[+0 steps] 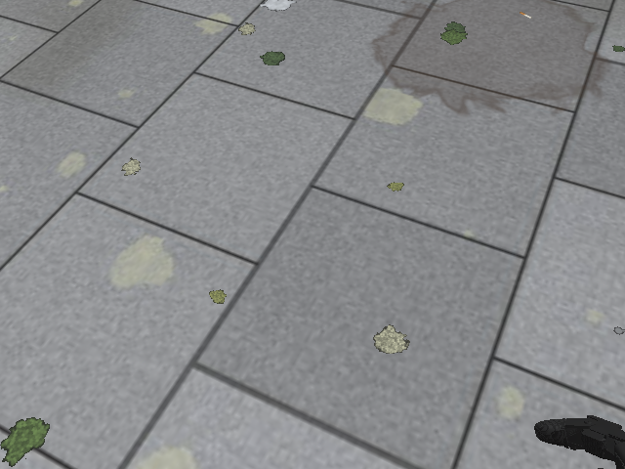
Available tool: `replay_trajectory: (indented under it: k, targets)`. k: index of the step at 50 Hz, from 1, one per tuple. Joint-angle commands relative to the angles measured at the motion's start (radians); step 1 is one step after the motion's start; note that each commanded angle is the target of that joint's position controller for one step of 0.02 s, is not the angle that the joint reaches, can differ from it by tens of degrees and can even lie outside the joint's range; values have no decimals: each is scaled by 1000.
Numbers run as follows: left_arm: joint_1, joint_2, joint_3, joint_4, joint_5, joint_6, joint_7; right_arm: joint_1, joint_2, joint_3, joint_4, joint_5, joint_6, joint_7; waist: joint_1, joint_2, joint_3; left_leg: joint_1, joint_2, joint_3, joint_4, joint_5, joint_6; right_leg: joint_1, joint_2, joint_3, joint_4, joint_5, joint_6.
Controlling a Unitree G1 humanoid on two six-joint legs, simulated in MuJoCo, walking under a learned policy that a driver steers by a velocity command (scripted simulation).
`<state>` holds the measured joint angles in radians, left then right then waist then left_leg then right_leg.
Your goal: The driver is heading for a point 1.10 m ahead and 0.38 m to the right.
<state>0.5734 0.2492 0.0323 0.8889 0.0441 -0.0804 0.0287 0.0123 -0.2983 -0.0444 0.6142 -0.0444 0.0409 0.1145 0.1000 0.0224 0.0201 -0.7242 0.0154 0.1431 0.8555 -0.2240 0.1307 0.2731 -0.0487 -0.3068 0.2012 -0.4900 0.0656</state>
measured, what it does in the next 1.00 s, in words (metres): walks ahead, turning right: left foot, then right foot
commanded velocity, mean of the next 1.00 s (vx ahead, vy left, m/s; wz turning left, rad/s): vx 0.97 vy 0.00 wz -0.61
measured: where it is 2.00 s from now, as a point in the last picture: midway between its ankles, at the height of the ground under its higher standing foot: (550, 163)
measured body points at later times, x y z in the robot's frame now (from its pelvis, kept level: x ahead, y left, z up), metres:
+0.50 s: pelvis +0.45 +0.03 +0.01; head +0.46 +0.03 +0.45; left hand +0.62 +0.26 -0.11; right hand +0.39 -0.23 -0.13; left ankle +0.19 +0.09 -0.65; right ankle +0.59 -0.01 -0.69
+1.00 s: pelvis +0.90 -0.03 +0.02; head +0.93 -0.05 +0.47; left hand +1.15 +0.18 -0.09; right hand +0.88 -0.35 -0.06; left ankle +1.04 +0.05 -0.71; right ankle +0.71 -0.02 -0.59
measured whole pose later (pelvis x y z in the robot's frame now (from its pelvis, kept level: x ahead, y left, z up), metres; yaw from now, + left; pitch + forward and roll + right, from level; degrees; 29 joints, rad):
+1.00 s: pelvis +0.90 -0.03 +0.02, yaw -39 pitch +2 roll +1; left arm 0.30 0.38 0.09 0.80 0.01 -0.05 -0.02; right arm 0.15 -0.30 -0.02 0.67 -0.06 -0.07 -0.02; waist 0.05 -0.03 0.03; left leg -0.39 0.04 0.01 0.58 -0.22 -0.05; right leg -0.35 0.08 0.09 1.28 -0.35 -0.12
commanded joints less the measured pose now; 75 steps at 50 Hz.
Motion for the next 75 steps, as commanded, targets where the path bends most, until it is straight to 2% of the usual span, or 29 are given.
replay_trajectory:
  k: [1,2,4,5,7,14,21,24,25,26,27,28,29,33,41,44,45,46,47,49,53,61,65,67,68,69,70,72,75]
  targets:
    - [-5,229,32,-9,-3,3,18,129,-62,-14,-33,-6,-30,-33,-197,-202,-28,442,-156,49,-95,-145,97,-215,-280,64,360,1668,-137]
    - [-67,255,33,-21,-15,5,11,369,-122,-44,41,-8,-42,-54,-327,-193,-122,761,-145,-50,-240,-96,130,-377,-265,67,636,1540,-159]
    - [-25,79,-5,-122,-68,-11,-26,433,-290,-82,57,-12,-55,-88,-229,131,-423,1278,409,-935,-469,-511,193,-980,18,285,1343,-4,-144]
    - [-239,187,24,-151,-69,-18,-22,437,-243,-83,74,-8,-56,-100,-308,-67,-312,1131,358,-842,-575,-421,122,-1055,15,420,1370,164,-160]
    - [-200,120,13,-125,-69,-15,-30,354,-142,-53,129,-16,-86,-109,-172,-95,-21,772,306,-537,-618,-148,76,-997,-68,393,1238,261,-157]
    - [-270,24,10,-89,-51,72,-75,313,-19,-12,198,24,-166,-89,-65,56,154,514,81,23,-753,402,-144,-956,-68,314,988,457,-140]
    - [-363,72,-1,-133,-43,59,-100,338,-99,-5,223,35,-168,-157,-11,80,47,749,137,159,-603,1343,-180,-739,92,74,573,623,-220]
    - [103,209,59,-2,-33,88,-80,172,-195,-35,163,14,-126,-186,247,102,-142,656,193,104,-20,1503,-169,-264,137,157,546,449,-303]
    - [254,247,88,42,-51,84,-62,83,-185,-43,151,25,-108,-170,334,-38,-156,490,75,114,505,866,-152,-94,68,277,389,484,-399]
    - [144,223,83,67,-67,87,-48,-1,-7,10,105,2,-121,-134,218,-289,9,125,-125,53,893,-250,-127,-107,71,358,465,531,-403]
    - [-19,242,69,9,-35,74,-48,160,82,41,21,9,-137,-128,-18,-241,-58,-127,-98,-139,1013,-304,-145,-44,-22,715,463,611,-515]
    - [-59,238,74,-33,-24,74,-37,205,39,56,-29,0,-167,-114,-30,-187,-174,-193,-76,-271,921,-271,-131,-18,-176,1063,167,121,-585]
    - [-103,188,70,-50,-13,70,-29,178,-41,47,-12,-14,-183,-109,-60,14,-45,-188,-16,-275,784,-188,-118,-186,-187,1112,-1,-110,-527]
    - [-209,186,55,-70,-30,6,-24,93,-62,58,-26,-39,-109,-108,-158,105,142,67,99,-222,357,-90,-198,-717,-22,837,-78,39,-438]
    - [-138,235,100,-72,-45,-6,-47,-94,-45,65,-105,25,-116,-104,-3,-75,14,347,11,-152,-326,287,-175,-476,53,693,76,634,-291]
    - [-233,298,113,-99,-32,-10,-48,277,-168,4,-11,24,-133,-135,-224,-62,-210,758,-15,-161,-330,75,-142,-466,87,665,539,882,-220]
    - [-286,212,89,-135,-31,-23,-46,522,-243,-30,32,1,-137,-156,-329,17,-340,1006,156,-323,-312,-224,-118,-629,132,603,868,657,-210]
    - [-205,28,40,-194,-71,-26,-43,519,-322,-45,34,-49,-135,-156,-223,334,-418,1190,450,-846,-514,-551,-59,-941,223,500,1159,-57,-183]
    - [-201,87,26,-206,-62,-10,-38,382,-287,-55,21,-30,-123,-148,-164,354,-364,1090,465,-1088,-649,-741,0,-1085,148,447,1256,50,-196]
    - [-334,163,42,-195,-19,18,-53,265,-117,-22,18,-12,-114,-137,-162,70,-128,834,349,-682,-608,-463,-25,-1080,38,392,1185,213,-186]
    - [-441,72,13,-273,-5,63,-104,398,-33,1,148,11,-141,-120,-128,85,-21,700,272,-333,-634,-22,-72,-1103,-39,384,1144,247,-168]
    - [-702,74,-25,-384,-10,73,-142,442,-100,-9,219,11,-173,-121,-117,5,138,650,184,100,-752,557,-134,-983,8,166,677,487,-208]
    - [-460,109,-12,-285,15,50,-121,469,-204,-27,225,23,-140,-157,23,74,-24,688,220,107,-310,1305,-145,-541,180,124,496,414,-258]
    - [-166,184,32,-153,17,35,-75,425,-183,-23,206,34,-131,-142,116,24,-138,472,148,107,234,667,-137,-129,119,292,294,618,-311]
    - [-211,301,60,-162,15,41,-53,500,-69,-4,150,21,-131,-135,-16,-221,-226,149,5,72,677,-415,-165,155,-188,588,522,1438,-362]
    - [-235,324,68,-261,-37,36,-45,507,-140,3,84,61,-181,-128,11,-178,-591,-15,-14,-261,825,-418,-180,388,-355,982,363,1247,-577]
    - [-273,288,70,-267,-34,39,-46,391,-192,-12,76,94,-189,-138,31,-4,-535,15,19,-289,776,-313,-178,231,-315,941,257,1072,-547]
    - [-437,197,50,-269,-72,11,-53,353,-153,-14,88,79,-167,-164,-91,156,-199,12,98,-236,606,-225,-199,-178,-233,774,160,920,-463]
    - [-481,141,34,-252,-54,-7,-56,401,-108,-27,96,61,-118,-170,-170,72,-69,188,131,-224,439,-183,-221,-561,-153,593,100,995,-416]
